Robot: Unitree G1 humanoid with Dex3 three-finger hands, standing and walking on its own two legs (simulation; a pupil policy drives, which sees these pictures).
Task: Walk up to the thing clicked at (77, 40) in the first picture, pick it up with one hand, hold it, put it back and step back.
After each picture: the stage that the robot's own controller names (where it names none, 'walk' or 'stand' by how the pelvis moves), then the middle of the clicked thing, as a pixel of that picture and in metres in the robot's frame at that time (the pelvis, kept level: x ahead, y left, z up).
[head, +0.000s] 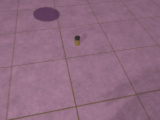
stand; (77, 40) +1.43 +0.02 -0.72
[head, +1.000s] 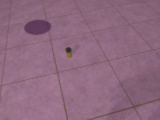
walk; (68, 52) +1.30 +0.23 -0.71
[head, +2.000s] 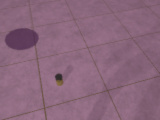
walk; (59, 79) +0.81 +0.24 -0.71
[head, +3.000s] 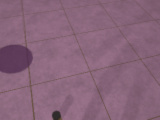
walk; (57, 117) +0.45 +0.19 -0.69
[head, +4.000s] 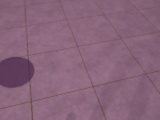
stand; out of the picture +0.34 +0.18 -0.71
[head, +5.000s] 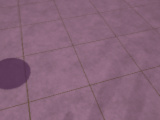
stand; out of the picture +0.34 +0.18 -0.72
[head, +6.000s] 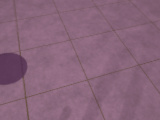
stand; out of the picture +0.34 +0.19 -0.72
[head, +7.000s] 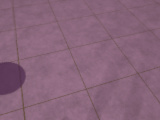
stand; out of the picture +0.30 +0.20 -0.73
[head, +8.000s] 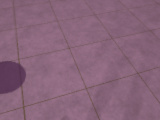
stand; out of the picture +0.31 +0.20 -0.73
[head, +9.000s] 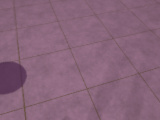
stand; out of the picture +0.30 +0.20 -0.73
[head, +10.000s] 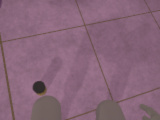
go down; (40, 88) +0.37 +0.20 -0.46
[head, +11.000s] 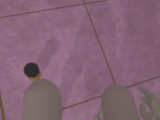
go down; (32, 72) +0.39 +0.24 -0.32
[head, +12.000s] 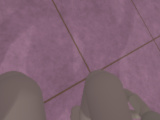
close in; out of the picture +0.37 +0.28 -0.23
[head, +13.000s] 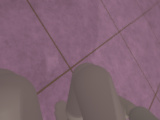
close; out of the picture +0.36 +0.28 -0.21
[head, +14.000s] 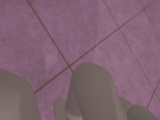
lift; out of the picture +0.35 +0.29 -0.21
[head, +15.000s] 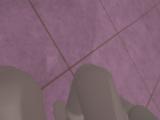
lift; out of the picture +0.32 +0.27 -0.22
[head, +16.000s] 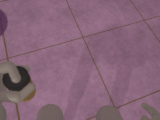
lift; (21, 85) +0.32 +0.20 +0.00
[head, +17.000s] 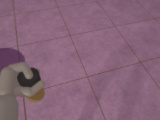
hold; (32, 85) +0.33 +0.17 +0.02
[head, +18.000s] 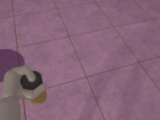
hold; (34, 88) +0.33 +0.17 +0.00
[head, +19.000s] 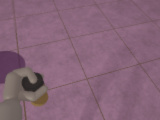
hold; (36, 90) +0.33 +0.17 +0.00
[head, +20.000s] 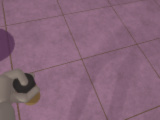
crouch; (27, 90) +0.33 +0.19 -0.05
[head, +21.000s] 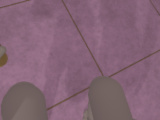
lower; out of the picture +0.43 +0.26 -0.10
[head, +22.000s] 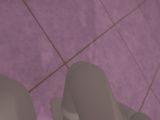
lower; out of the picture +0.39 +0.31 -0.22
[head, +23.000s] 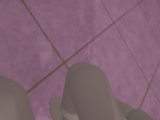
lower; out of the picture +0.38 +0.31 -0.22
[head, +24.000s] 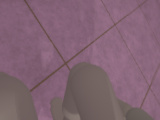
lower; out of the picture +0.38 +0.31 -0.22
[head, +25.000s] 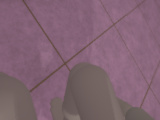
lower; out of the picture +0.37 +0.31 -0.21
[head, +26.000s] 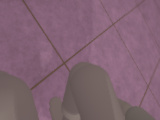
open; out of the picture +0.36 +0.29 -0.22
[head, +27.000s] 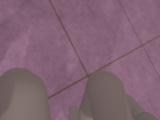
stand; out of the picture +0.37 +0.27 -0.23
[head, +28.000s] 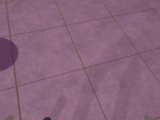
stand; out of the picture +0.34 +0.19 -0.61
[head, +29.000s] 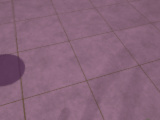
stand; out of the picture +0.35 +0.20 -0.66
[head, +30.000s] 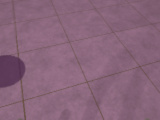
stand; out of the picture +0.34 +0.20 -0.67
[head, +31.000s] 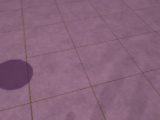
stand; out of the picture +0.36 +0.18 -0.72
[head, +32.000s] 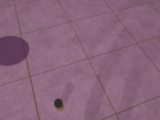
walk; (59, 105) +0.48 +0.19 -0.70
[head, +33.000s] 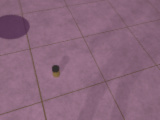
walk; (56, 71) +0.78 +0.17 -0.70
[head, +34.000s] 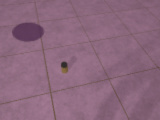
stand; (64, 67) +0.99 +0.18 -0.71
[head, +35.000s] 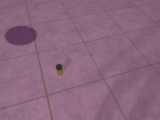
stand; (59, 69) +0.98 +0.20 -0.73
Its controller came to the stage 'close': yes
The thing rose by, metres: 0.70
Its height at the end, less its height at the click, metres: +0.00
